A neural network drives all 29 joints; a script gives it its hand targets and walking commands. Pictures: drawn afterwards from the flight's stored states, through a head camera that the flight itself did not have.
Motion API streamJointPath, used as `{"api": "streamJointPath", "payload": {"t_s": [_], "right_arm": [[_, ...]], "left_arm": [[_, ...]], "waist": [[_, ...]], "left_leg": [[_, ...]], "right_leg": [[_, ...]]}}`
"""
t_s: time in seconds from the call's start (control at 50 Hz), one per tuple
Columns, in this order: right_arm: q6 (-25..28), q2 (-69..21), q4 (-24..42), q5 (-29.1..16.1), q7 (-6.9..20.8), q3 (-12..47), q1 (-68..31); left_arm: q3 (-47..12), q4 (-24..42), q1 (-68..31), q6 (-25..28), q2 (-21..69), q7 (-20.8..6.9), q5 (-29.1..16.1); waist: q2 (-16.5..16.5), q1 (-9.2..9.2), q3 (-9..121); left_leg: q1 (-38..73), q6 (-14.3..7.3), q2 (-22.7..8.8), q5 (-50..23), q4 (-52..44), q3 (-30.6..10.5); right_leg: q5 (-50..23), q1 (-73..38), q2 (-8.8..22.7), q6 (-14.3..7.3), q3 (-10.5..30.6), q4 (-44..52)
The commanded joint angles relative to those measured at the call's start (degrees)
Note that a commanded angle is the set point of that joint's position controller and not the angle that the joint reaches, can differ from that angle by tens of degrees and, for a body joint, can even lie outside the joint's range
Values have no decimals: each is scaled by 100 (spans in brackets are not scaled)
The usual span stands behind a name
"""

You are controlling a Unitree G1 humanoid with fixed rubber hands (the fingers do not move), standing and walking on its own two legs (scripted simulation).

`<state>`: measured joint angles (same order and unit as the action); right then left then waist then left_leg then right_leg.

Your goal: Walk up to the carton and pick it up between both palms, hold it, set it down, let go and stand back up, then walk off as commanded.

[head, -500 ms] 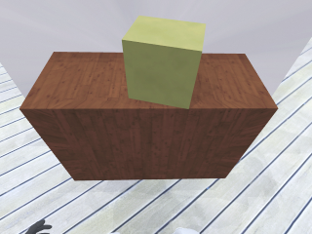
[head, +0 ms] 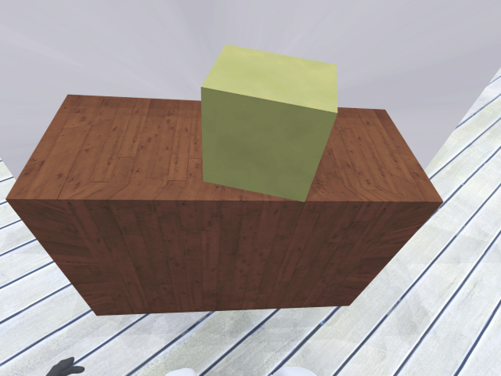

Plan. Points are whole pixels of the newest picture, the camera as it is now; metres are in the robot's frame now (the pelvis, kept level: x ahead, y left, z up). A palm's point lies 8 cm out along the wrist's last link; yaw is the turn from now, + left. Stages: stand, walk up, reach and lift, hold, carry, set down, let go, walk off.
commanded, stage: walk up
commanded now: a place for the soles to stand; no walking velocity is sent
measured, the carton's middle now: (266, 125) +0.60 -0.02 +0.06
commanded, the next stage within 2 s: none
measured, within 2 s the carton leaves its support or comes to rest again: neither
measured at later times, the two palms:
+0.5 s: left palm out of the picture +0.10 +0.25 -0.11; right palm out of the picture +0.08 -0.39 -0.09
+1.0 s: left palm out of the picture +0.14 +0.24 -0.10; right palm out of the picture +0.10 -0.40 -0.09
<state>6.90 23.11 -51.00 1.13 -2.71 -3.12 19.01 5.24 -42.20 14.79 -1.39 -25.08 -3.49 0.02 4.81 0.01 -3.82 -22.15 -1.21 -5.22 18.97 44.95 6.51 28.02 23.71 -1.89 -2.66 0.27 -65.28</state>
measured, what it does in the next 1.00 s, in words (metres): steps on the spot: right foot, then left foot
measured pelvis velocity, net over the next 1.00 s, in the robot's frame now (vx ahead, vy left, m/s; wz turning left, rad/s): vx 0.03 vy -0.08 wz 0.00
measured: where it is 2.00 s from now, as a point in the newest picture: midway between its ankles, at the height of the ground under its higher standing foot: outside the picture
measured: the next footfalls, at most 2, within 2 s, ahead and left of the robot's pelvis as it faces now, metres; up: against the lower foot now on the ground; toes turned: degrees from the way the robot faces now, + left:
right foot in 0.24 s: +0.10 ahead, -0.18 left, +0.00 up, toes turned -4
left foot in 0.58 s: +0.10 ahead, +0.07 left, +0.00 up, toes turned +2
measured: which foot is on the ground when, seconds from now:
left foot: down 0.00-0.26, up 0.28-0.56, down 0.58-1.00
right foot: up 0.00-0.22, down 0.24-1.00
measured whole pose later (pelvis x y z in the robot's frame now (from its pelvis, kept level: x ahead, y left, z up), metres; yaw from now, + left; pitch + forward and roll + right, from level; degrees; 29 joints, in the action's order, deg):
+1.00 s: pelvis +0.03 -0.08 -0.01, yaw +0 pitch -1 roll +0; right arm 3.5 22.8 -51.0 1.1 -2.7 -3.1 13.6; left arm 5.1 -43.2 12.3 0.5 -24.0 -2.5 0.0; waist 2.2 0.0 -5.0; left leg -26.1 0.6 -2.1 26.2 54.0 -0.3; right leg 23.6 22.9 -0.4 -3.3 -4.2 -47.5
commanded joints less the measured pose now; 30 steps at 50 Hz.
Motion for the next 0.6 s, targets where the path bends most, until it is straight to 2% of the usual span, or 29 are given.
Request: {"api": "streamJointPath", "payload": {"t_s": [0.0,0.06,0.1,0.12,0.14,0.16,0.18,0.2,0.22,0.24,0.26,0.28,0.3,0.34,0.38,0.42,0.44,0.48,0.5,0.52,0.54,0.56,0.58], "right_arm": [[99,2001,315,53,-147,-601,251],[72,2018,433,94,-76,-601,303],[26,2123,494,124,-34,-630,309],[0,2155,546,146,-15,-645,292],[-37,2184,556,169,-2,-634,273],[-78,2184,596,165,6,-628,162],[-128,2119,631,161,25,-592,-65],[-183,1850,653,143,32,-499,-305],[-250,1288,573,130,20,-347,-144],[-262,788,634,1,-30,-129,-51],[-342,1144,578,-54,-92,-240,-368],[-363,1592,464,-89,-105,-374,-326],[-355,1614,411,-126,-100,-365,-203],[-323,1417,210,-161,-55,-341,228],[-293,1332,170,-123,-19,-315,294],[-297,1258,159,-119,-7,-272,132],[-285,1249,191,-126,-11,-268,-38],[-221,1180,230,-135,-15,-245,-169],[-164,1139,222,-133,-13,-239,-84],[-110,1098,151,-120,-14,-251,125],[-53,1039,2,-88,-26,-281,499],[7,1141,-84,-2,-68,-347,809],[54,1614,-41,106,-117,-457,861]], "left_arm": [[441,226,91,-50,-1093,-105,315],[396,184,-65,-29,-952,-119,246],[381,198,-157,-11,-980,-122,221],[410,201,-156,10,-1011,-117,192],[405,181,-169,31,-1012,-112,190],[413,148,-109,68,-1016,-90,194],[428,27,221,114,-1013,-44,196],[459,-207,750,178,-997,32,216],[550,-388,1184,241,-1231,136,269],[566,-201,839,272,-1699,224,309],[563,-44,346,269,-1835,258,249],[587,4,161,242,-1954,263,205],[558,56,-36,223,-1792,263,215],[483,123,-177,280,-1401,286,220],[402,126,69,359,-1240,304,208],[394,154,208,387,-1221,348,225],[381,146,281,370,-1239,351,242],[368,170,297,347,-1266,342,264],[328,205,187,330,-1254,313,263],[290,250,-37,298,-1208,290,241],[238,290,-260,265,-1087,271,187],[180,348,-302,264,-812,254,136],[97,410,-285,262,-475,249,96]], "waist": [[-1061,117,-721],[-1385,124,-504],[-1568,159,-402],[-1780,139,-296],[-1708,143,-239],[-1746,78,-156],[-1686,-128,47],[-1313,-442,337],[96,-656,489],[1347,-497,206],[536,-455,73],[168,-419,12],[144,-273,-203],[125,-63,-96],[-6,-125,230],[99,-218,426],[49,-264,403],[289,-276,339],[361,-192,486],[251,-29,561],[43,222,690],[-233,374,892],[-1350,410,956]], "left_leg": [[171,-1020,-1496,1957,-3049,-2628],[194,-1095,-1421,1739,-2801,-2254],[197,-1179,-1480,1847,-2657,-2205],[163,-1193,-1504,1808,-2542,-2174],[100,-1256,-1547,1743,-2460,-2228],[3,-1239,-1554,1459,-2246,-2159],[-321,-1084,-1375,1066,-1816,-1688],[-894,-790,-1013,709,-869,-1123],[-1393,-427,-421,869,905,-506],[-2368,-22,360,1368,1907,-246],[-2391,-20,368,1187,2092,-757],[-2082,-85,245,1169,2178,-1009],[-2083,-88,196,928,2197,-1036],[-1849,-43,195,556,1848,-1063],[-1668,-35,240,579,1612,-1052],[-1605,-20,249,762,1227,-907],[-1529,-28,255,956,1037,-894],[-1326,-95,196,1181,573,-682],[-852,-164,200,1169,157,-594],[-198,-223,292,822,-522,-425],[602,-276,445,204,-1359,-320],[1433,-334,353,-221,-1540,-688],[1870,-687,-766,-758,-1886,-2594]], "right_leg": [[-566,1485,604,246,525,-196],[-318,1169,592,233,213,522],[128,967,562,196,129,963],[345,791,583,164,131,1193],[549,618,582,113,102,1489],[569,306,586,49,126,1874],[179,-439,543,-17,58,2558],[-442,-1511,343,-31,-6,3277],[-95,-1985,560,158,745,4117],[352,-1659,1620,-20,2984,4922],[1347,-1080,1874,-274,3598,5293],[1869,-796,2006,-547,3726,5301],[1597,-756,1811,-427,3277,5150],[-239,-1108,1476,-274,2300,4567],[-1625,-1420,1495,-297,1995,4171],[-2017,-1690,1539,-438,1911,3990],[-1951,-1611,1610,-542,1949,3965],[-2283,-1451,1777,-812,2003,3820],[-2475,-1251,1753,-981,1786,3589],[-2616,-893,1581,-952,1336,3257],[-2677,-499,1393,-814,928,2782],[-2643,51,1172,-514,625,2058],[-1886,887,589,-95,128,918]]}}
